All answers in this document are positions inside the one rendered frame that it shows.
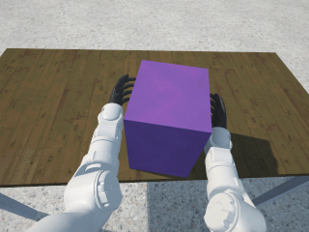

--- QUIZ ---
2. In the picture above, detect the robot left hand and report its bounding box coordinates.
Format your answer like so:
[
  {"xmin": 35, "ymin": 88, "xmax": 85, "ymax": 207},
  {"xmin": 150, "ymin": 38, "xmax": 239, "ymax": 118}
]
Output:
[{"xmin": 108, "ymin": 74, "xmax": 136, "ymax": 106}]

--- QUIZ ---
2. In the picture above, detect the right robot upper arm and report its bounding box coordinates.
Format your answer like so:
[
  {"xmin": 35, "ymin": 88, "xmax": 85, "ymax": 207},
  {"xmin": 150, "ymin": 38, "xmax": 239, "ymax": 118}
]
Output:
[{"xmin": 204, "ymin": 192, "xmax": 267, "ymax": 232}]

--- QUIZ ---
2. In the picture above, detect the left robot upper arm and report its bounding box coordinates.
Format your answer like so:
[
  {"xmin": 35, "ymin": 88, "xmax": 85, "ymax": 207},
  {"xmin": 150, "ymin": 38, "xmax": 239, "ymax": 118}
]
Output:
[{"xmin": 25, "ymin": 169, "xmax": 123, "ymax": 232}]

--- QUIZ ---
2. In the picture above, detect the robot left forearm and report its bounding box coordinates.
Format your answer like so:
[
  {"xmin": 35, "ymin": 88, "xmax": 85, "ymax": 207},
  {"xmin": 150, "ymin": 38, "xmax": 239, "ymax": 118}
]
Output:
[{"xmin": 64, "ymin": 102, "xmax": 124, "ymax": 208}]

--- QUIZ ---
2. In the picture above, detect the carton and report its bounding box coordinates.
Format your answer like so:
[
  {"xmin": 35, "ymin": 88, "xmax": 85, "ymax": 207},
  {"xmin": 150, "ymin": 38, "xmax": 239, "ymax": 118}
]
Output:
[{"xmin": 124, "ymin": 60, "xmax": 212, "ymax": 178}]

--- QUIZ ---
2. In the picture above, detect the robot right forearm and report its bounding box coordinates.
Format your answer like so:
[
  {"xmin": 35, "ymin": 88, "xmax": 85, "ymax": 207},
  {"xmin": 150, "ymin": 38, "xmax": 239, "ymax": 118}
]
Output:
[{"xmin": 204, "ymin": 127, "xmax": 257, "ymax": 209}]

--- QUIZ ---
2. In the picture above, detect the table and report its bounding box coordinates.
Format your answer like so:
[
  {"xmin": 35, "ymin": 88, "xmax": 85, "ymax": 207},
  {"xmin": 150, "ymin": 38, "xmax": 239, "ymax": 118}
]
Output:
[{"xmin": 0, "ymin": 48, "xmax": 309, "ymax": 219}]

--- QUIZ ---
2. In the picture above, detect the robot right hand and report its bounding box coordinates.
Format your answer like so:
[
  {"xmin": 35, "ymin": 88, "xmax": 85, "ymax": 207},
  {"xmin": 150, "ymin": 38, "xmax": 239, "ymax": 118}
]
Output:
[{"xmin": 210, "ymin": 93, "xmax": 227, "ymax": 129}]

